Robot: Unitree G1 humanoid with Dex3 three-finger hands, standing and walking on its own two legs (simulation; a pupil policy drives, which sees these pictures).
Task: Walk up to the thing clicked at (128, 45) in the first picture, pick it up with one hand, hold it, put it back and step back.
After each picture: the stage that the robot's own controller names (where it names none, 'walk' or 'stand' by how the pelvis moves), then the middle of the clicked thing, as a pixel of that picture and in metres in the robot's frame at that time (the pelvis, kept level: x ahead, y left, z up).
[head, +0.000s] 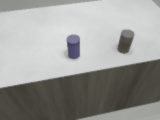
stand; (125, 41) +0.66 -0.18 -0.09
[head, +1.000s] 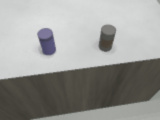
sink last; (106, 38) +0.59 -0.08 -0.06
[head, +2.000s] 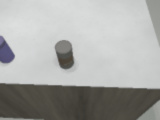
rise first; (65, 55) +0.47 +0.12 -0.04
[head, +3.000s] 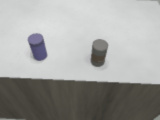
stand; (98, 53) +0.51 -0.04 -0.05
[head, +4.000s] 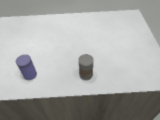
stand; (86, 67) +0.48 +0.02 -0.09
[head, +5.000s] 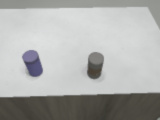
stand; (95, 66) +0.47 -0.02 -0.08
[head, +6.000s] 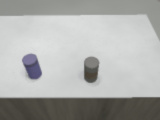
stand; (91, 70) +0.48 +0.00 -0.09
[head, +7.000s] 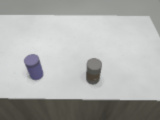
stand; (93, 71) +0.47 -0.01 -0.09
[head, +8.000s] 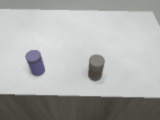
rise first; (95, 68) +0.47 -0.03 -0.09
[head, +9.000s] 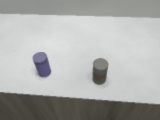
rise first; (99, 71) +0.47 -0.02 -0.09
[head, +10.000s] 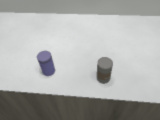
go down; (104, 70) +0.47 -0.03 -0.09
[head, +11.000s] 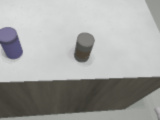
go down; (83, 48) +0.49 -0.03 -0.04
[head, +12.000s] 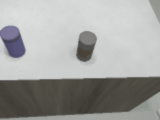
approach; (85, 47) +0.49 -0.03 -0.03
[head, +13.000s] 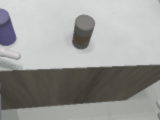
close in; (82, 33) +0.50 -0.02 +0.01
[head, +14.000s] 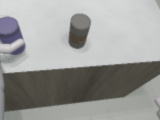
lift; (78, 32) +0.50 -0.02 +0.01
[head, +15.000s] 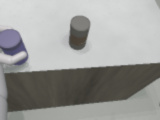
lift; (78, 33) +0.50 -0.02 +0.01
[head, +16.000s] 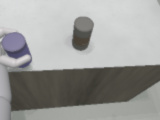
lift; (81, 34) +0.50 -0.02 +0.01
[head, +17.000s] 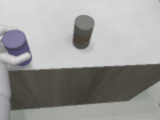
lift; (82, 33) +0.51 -0.02 +0.01
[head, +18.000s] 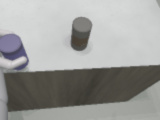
lift; (80, 35) +0.50 -0.02 +0.01
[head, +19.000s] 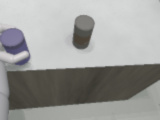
lift; (82, 33) +0.50 -0.02 +0.01
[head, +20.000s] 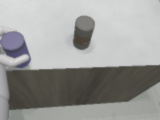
lift; (83, 33) +0.51 -0.02 +0.01
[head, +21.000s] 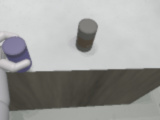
lift; (85, 36) +0.50 -0.03 +0.01
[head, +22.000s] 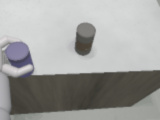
lift; (84, 40) +0.50 -0.02 +0.00
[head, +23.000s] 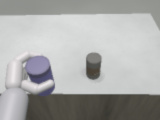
hold; (93, 66) +0.49 -0.02 -0.06
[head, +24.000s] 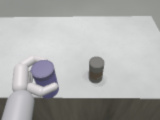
crouch; (96, 70) +0.48 -0.03 -0.07
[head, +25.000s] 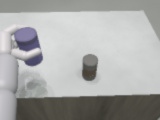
crouch; (89, 68) +0.48 -0.02 -0.08
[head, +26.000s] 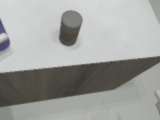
lower; (69, 29) +0.50 -0.01 +0.00
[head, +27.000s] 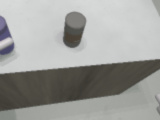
lower; (73, 31) +0.50 -0.02 +0.01
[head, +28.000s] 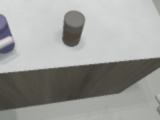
lower; (72, 30) +0.50 -0.01 +0.01
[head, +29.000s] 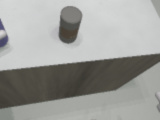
lower; (69, 26) +0.51 -0.01 +0.02
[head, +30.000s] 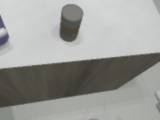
rest; (70, 24) +0.51 -0.01 +0.02
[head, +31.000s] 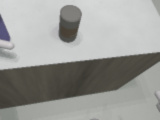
withdraw; (69, 25) +0.51 -0.01 +0.02
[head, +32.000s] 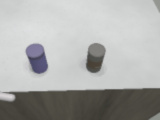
sink last; (95, 58) +0.47 -0.03 -0.03
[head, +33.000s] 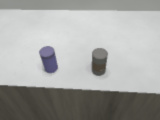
stand; (99, 62) +0.50 -0.02 -0.04
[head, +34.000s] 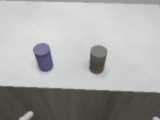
stand; (97, 60) +0.48 -0.02 -0.03
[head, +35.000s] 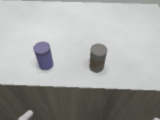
stand; (97, 58) +0.49 -0.02 -0.03
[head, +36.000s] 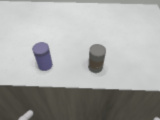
stand; (96, 59) +0.49 -0.02 -0.03
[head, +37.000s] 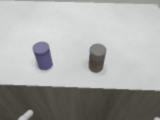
stand; (96, 58) +0.49 -0.02 -0.03
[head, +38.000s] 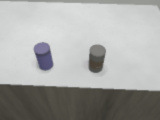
stand; (96, 59) +0.49 -0.02 -0.04
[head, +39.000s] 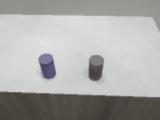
walk; (95, 68) +0.50 -0.02 -0.09
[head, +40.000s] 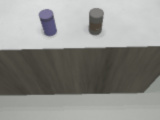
walk; (95, 22) +0.66 -0.02 -0.06
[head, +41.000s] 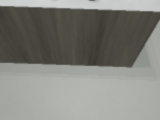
walk; out of the picture +0.95 -0.02 -0.06
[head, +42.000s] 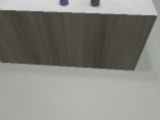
stand; out of the picture +1.09 -0.02 -0.07
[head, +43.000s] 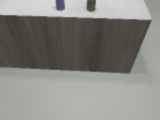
stand; (91, 2) +1.09 -0.01 -0.09
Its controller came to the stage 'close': yes
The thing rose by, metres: 0.00
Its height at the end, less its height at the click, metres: +0.00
